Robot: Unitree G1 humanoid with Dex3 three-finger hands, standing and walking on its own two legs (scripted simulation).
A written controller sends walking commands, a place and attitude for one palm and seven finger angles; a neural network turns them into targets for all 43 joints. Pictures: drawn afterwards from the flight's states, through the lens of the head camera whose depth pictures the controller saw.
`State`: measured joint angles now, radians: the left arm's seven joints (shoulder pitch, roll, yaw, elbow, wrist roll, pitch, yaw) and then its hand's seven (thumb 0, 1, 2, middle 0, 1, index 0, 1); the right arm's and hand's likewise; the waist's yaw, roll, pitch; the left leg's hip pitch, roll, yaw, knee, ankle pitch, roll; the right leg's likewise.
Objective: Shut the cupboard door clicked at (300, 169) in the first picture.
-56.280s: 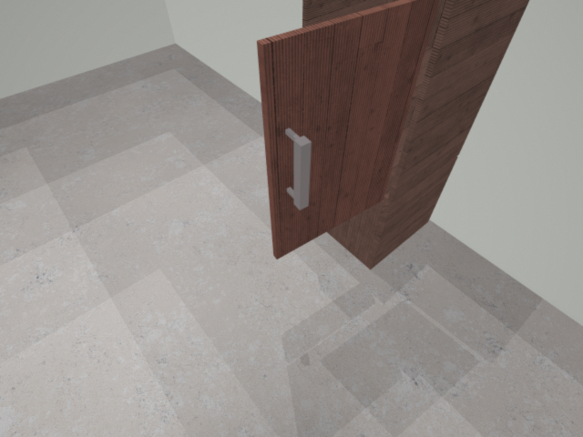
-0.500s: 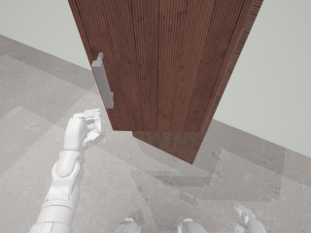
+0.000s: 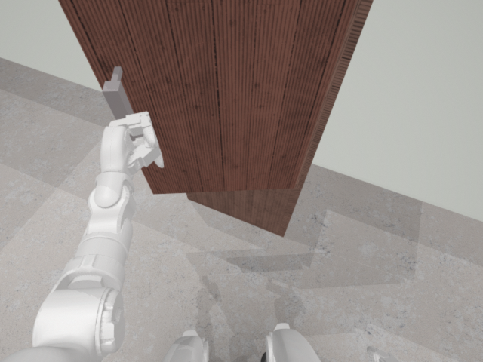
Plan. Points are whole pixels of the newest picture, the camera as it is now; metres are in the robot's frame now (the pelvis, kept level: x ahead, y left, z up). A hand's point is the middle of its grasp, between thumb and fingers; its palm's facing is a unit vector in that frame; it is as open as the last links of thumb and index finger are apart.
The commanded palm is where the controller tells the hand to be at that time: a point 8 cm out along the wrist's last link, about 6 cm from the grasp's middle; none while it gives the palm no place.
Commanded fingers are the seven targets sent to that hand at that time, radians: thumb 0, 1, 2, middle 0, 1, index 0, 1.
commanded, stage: bring the fist close to the handle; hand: left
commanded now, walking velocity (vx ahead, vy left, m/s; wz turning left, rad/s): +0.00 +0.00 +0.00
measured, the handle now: (131, 117) +0.53 +0.19 +0.06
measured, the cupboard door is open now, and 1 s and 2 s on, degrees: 26 19 10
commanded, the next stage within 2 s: push the door shut along its arc in 0.28 s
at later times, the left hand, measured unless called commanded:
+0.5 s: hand (148, 156) +0.44 +0.14 +0.07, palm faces -0.01 -1.00 -0.02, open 3.1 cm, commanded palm +0.43 +0.20 +0.07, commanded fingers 0.00 0.90 0.90 -1.30 -1.50 -1.30 -1.50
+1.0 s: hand (155, 127) +0.50 +0.14 +0.07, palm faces -0.13 -0.99 -0.03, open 3.2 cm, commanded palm +0.50 +0.18 +0.07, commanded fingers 0.00 0.90 0.90 -1.30 -1.50 -1.30 -1.50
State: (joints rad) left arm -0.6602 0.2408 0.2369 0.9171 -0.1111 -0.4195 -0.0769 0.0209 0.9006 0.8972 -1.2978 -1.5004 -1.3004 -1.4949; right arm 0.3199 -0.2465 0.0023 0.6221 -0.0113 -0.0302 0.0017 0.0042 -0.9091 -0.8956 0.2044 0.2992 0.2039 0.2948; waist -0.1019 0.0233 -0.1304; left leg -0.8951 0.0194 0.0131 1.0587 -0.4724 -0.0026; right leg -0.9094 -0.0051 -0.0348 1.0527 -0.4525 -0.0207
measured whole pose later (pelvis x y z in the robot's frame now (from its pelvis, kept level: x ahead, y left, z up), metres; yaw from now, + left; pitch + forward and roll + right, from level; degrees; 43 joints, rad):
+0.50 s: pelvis +0.00 +0.00 +0.00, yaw +0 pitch +17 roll +0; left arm -0.64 0.25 0.22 0.96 -0.12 -0.47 -0.12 0.02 0.90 0.90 -1.30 -1.50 -1.30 -1.50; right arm 0.30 -0.26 0.00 0.62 0.00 -0.01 0.00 0.00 -0.91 -0.90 0.20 0.30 0.20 0.29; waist -0.09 0.02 -0.13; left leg -0.87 0.02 0.01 1.04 -0.46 0.00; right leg -0.88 -0.01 -0.04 1.02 -0.44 -0.02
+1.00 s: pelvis -0.01 +0.01 -0.02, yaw +0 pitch +22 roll -2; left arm -0.97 0.41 0.25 1.20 -0.10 -0.41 -0.23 0.02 0.90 0.90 -1.31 -1.50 -1.31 -1.50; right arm 0.38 -0.27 0.02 0.66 -0.02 -0.01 0.00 0.00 -0.91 -0.90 0.21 0.30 0.20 0.29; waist -0.17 0.04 -0.12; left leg -1.05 0.01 -0.01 1.15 -0.48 0.01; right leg -1.04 -0.01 -0.06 1.10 -0.45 -0.01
